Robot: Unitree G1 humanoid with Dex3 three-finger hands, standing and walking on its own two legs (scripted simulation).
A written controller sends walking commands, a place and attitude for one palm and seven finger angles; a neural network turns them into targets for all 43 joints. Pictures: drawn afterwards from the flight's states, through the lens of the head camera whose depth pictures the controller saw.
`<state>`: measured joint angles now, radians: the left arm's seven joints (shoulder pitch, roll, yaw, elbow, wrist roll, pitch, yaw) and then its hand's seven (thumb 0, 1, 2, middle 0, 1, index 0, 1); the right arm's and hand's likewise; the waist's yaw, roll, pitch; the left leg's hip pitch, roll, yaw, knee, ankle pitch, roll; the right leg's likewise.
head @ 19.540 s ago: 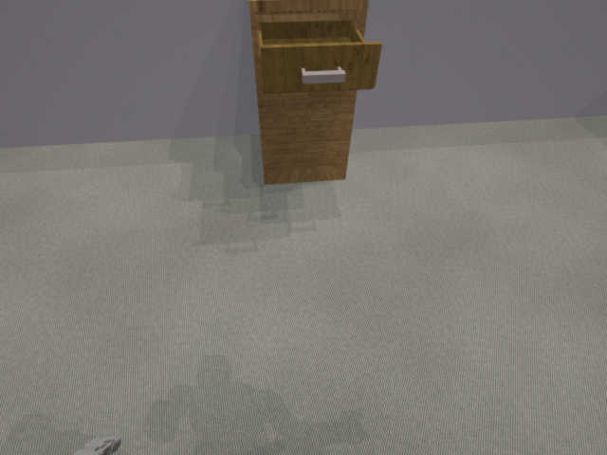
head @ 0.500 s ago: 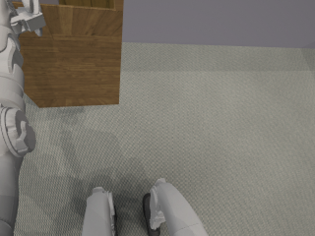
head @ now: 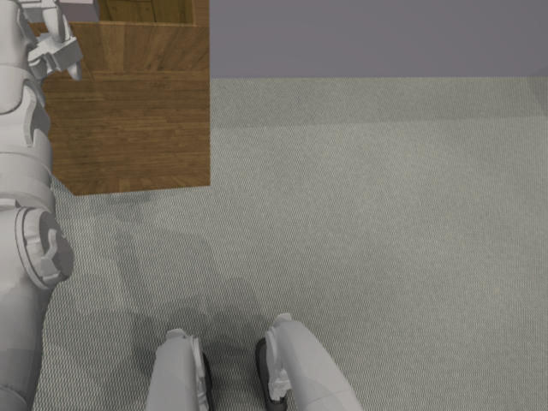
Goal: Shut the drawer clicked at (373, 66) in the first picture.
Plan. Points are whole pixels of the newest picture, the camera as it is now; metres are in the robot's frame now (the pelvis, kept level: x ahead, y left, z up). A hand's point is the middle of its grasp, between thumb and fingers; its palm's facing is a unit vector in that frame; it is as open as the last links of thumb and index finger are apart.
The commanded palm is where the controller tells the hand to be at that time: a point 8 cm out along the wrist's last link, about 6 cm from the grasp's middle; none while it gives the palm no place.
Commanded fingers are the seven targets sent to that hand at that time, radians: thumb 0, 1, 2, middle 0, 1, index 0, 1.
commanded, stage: pull the fist back off the drawer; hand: left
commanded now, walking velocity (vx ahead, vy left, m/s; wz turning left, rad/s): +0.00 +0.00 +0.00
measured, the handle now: out of the picture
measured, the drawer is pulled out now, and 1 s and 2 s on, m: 0.00 0.00 0.00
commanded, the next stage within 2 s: draw the hand back to the body in 0.16 s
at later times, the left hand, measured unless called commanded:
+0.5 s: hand (32, 82) +0.50 +0.19 +0.11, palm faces +0.00 -1.00 -0.03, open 3.3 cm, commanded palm +0.47 +0.24 +0.13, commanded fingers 0.00 0.90 0.90 -1.40 -1.60 -1.40 -1.60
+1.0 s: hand out of the picture +0.34 +0.22 +0.19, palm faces +0.25 -0.94 -0.22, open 3.3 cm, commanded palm +0.30 +0.27 +0.22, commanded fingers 0.00 0.90 0.90 -1.40 -1.60 -1.40 -1.60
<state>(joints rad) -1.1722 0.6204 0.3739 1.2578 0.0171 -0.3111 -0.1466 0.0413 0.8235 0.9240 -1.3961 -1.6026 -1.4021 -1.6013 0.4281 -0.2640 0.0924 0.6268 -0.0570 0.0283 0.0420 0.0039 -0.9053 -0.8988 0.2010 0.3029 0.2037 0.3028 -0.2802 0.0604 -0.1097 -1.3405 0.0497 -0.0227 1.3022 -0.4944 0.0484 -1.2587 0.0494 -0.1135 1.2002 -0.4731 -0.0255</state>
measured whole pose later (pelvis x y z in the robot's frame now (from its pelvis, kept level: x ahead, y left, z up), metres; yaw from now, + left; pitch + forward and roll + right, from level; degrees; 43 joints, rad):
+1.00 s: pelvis +0.05 +0.00 +0.11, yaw +3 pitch +3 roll -1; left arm 0.02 0.31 0.13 0.13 -0.10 -0.06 0.05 0.01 0.90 0.90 -1.40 -1.60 -1.40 -1.60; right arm 0.21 -0.23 0.05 0.51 0.05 0.07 -0.08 0.01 -0.91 -0.90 0.20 0.30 0.20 0.30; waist 0.00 0.04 -0.07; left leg -0.38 -0.01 0.03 0.67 -0.35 0.04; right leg -0.34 0.02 -0.04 0.63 -0.35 -0.02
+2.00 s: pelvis +0.05 -0.01 +0.13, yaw +2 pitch +0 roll -1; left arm 0.57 0.35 0.33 -0.46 -0.06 -0.18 0.10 0.01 0.89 0.90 -1.40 -1.60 -1.41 -1.60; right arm 0.18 -0.25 -0.01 0.56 0.00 0.00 -0.05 0.01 -0.90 -0.90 0.20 0.30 0.20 0.30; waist 0.00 0.07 0.03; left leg -0.20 0.01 0.05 0.44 -0.24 0.03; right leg -0.15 0.04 -0.02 0.37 -0.22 -0.02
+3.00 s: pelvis -0.11 +0.01 +0.11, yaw +8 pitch +1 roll +0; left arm 0.58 0.41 0.39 -0.62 -0.02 -0.28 0.15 0.01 0.89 0.90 -1.41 -1.60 -1.41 -1.60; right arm 0.19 -0.21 -0.03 0.58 -0.01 -0.04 -0.07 0.01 -0.90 -0.90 0.20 0.30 0.20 0.30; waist -0.04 -0.07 0.03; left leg -0.38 -0.02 0.00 0.63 -0.24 0.02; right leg -0.50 0.02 0.08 0.64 -0.19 0.02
